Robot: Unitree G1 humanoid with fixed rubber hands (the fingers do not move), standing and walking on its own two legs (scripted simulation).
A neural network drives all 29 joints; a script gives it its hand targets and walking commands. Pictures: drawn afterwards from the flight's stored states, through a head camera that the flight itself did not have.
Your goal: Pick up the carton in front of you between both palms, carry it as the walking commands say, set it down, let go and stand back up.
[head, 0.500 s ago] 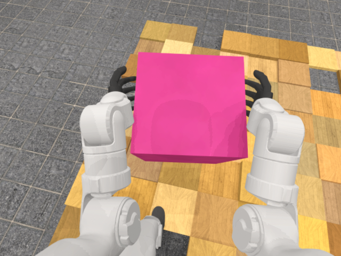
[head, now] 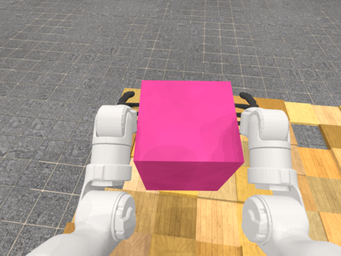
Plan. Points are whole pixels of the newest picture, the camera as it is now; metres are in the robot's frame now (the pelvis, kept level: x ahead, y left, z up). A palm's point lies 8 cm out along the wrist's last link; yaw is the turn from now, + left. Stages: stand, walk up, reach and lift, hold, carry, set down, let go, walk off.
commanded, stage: carry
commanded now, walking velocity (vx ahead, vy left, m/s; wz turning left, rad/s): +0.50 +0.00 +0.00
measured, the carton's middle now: (183, 141) +0.39 +0.00 +0.03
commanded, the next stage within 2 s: none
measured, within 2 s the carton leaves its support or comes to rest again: neither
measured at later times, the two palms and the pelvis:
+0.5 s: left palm (157, 28) +0.73 +0.09 +0.17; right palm (244, 42) +0.69 -0.19 +0.15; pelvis +0.32 -0.02 +0.01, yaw +1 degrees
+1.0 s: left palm (179, 18) +1.05 +0.01 +0.07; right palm (241, 27) +1.01 -0.27 +0.05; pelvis +0.64 -0.09 +0.00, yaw -2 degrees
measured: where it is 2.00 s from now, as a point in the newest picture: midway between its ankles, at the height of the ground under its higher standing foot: (212, 108)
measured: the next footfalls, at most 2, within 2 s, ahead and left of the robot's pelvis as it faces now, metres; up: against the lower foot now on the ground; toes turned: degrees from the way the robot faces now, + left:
left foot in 0.18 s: +0.18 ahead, +0.10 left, +0.00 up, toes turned +4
right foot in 0.50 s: +0.41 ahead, -0.08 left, -0.04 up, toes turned -4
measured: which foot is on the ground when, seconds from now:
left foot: up 0.00-0.16, down 0.18-0.54, up 0.56-0.82, down 0.84-1.00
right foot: down 0.00-0.20, up 0.22-0.48, down 0.50-0.90, up 0.92-1.00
